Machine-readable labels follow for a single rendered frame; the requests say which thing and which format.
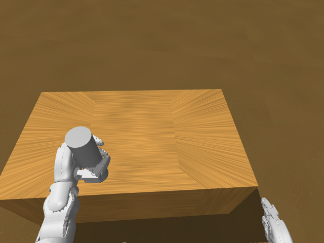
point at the right robot hand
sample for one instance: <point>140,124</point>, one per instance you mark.
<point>276,230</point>

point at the left robot arm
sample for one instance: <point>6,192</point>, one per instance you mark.
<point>60,210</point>

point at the left robot hand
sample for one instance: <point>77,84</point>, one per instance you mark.
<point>67,168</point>

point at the can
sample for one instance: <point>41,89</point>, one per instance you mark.
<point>81,143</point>

